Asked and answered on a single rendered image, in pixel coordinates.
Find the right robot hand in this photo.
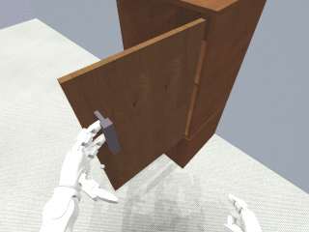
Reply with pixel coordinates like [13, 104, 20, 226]
[224, 193, 263, 232]

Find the robot left forearm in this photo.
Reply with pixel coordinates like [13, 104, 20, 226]
[40, 186, 81, 232]

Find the cupboard door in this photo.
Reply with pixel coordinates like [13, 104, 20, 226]
[57, 18, 206, 191]

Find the left robot hand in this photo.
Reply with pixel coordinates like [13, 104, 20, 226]
[59, 120, 119, 204]

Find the handle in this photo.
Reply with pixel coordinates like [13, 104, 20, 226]
[94, 111, 121, 155]

